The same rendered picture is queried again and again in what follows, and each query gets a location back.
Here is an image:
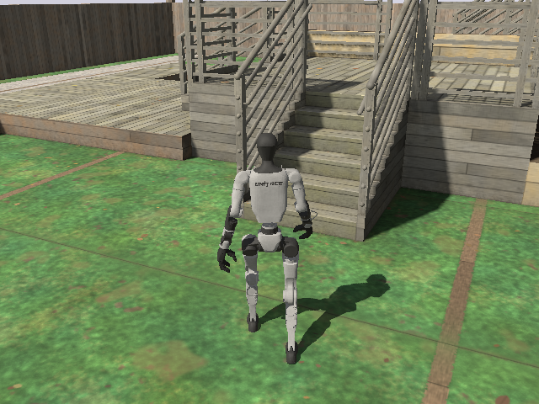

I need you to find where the robot left upper arm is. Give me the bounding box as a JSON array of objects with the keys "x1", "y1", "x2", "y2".
[{"x1": 229, "y1": 170, "x2": 251, "y2": 218}]

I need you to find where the robot left hand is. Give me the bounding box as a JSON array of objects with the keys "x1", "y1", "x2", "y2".
[{"x1": 217, "y1": 247, "x2": 237, "y2": 273}]

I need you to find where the left robot thigh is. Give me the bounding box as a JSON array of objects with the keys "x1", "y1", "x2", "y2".
[{"x1": 242, "y1": 234, "x2": 259, "y2": 285}]

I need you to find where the left robot forearm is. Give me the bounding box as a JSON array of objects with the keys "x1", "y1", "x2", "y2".
[{"x1": 219, "y1": 205, "x2": 237, "y2": 249}]

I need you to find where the robot right hand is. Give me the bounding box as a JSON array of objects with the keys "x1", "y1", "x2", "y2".
[{"x1": 293, "y1": 224, "x2": 313, "y2": 239}]

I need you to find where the robot left shin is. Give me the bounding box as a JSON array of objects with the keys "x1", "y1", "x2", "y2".
[{"x1": 245, "y1": 271, "x2": 258, "y2": 322}]

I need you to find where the right robot forearm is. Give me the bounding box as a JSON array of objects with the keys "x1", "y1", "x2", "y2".
[{"x1": 298, "y1": 201, "x2": 312, "y2": 228}]

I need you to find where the robot right upper arm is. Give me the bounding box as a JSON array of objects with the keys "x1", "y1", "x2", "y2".
[{"x1": 286, "y1": 168, "x2": 307, "y2": 213}]

